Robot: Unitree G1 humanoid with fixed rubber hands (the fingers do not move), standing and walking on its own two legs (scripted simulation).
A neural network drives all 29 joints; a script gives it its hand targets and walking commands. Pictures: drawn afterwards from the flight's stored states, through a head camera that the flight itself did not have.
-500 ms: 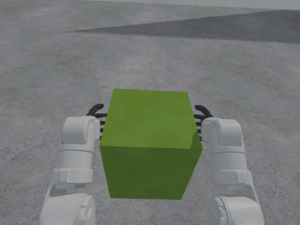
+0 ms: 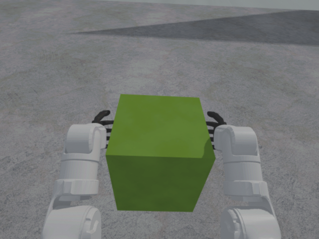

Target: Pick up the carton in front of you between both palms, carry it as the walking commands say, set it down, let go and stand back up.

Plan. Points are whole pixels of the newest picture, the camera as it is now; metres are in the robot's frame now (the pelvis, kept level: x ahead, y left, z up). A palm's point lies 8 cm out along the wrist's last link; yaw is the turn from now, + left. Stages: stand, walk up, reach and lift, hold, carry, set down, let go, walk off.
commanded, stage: carry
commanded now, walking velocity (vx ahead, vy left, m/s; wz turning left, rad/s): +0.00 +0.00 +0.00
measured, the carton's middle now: (157, 154) +0.35 +0.00 +0.05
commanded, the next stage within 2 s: none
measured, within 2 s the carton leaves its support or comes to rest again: neither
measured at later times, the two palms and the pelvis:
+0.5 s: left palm (96, 112) +0.43 +0.17 +0.13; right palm (205, 115) +0.43 -0.13 +0.13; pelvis +0.08 +0.02 +0.01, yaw +1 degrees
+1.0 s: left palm (109, 73) +0.66 +0.18 +0.12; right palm (190, 71) +0.68 -0.12 +0.12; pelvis +0.33 +0.01 +0.01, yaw +3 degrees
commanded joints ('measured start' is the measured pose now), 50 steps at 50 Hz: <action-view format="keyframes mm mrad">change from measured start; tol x32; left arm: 1 -748 -1117 -552 -129 -423 -28 -247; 50 -420 -1096 -675 -403 -375 -6 -278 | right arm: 1 -721 1120 566 -112 419 -28 217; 50 -391 1130 685 -335 340 -21 199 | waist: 1 0 -5 -391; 14 15 -154 -286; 18 -76 259 -279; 34 13 -299 -434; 50 28 -171 -298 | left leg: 1 185 98 -63 -49 101 52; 15 189 -33 112 -45 -177 68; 18 478 315 -536 -287 -445 241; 27 401 229 -164 -243 -43 201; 36 -449 55 32 546 -369 41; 50 -108 -24 231 -110 144 34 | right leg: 1 94 -111 82 -104 80 -25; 13 103 -248 268 -282 -402 -155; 21 -490 -37 5 395 -229 -45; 31 221 19 -150 -215 113 -20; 34 687 -434 575 -324 -64 -237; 50 601 -202 -66 -264 772 -86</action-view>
